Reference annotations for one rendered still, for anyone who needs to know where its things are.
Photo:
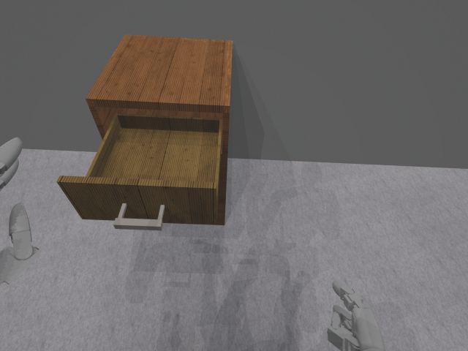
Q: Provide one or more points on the cabinet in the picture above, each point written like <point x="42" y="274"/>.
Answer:
<point x="168" y="76"/>

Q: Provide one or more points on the handle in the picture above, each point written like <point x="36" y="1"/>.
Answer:
<point x="138" y="224"/>

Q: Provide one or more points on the left robot hand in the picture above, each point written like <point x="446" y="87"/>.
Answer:
<point x="13" y="261"/>

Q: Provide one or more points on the right robot hand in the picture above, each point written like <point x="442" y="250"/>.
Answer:
<point x="361" y="330"/>

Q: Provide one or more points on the drawer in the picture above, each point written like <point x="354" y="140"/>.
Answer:
<point x="148" y="161"/>

